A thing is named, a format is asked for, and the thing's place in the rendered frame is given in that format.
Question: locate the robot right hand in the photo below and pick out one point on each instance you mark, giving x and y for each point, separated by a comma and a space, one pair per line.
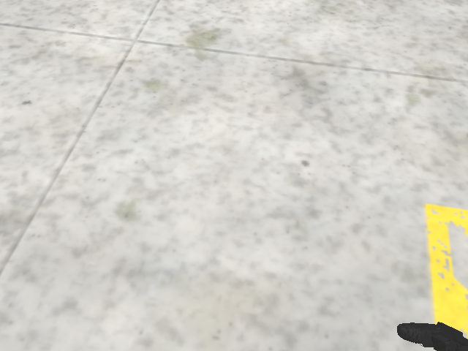
440, 336

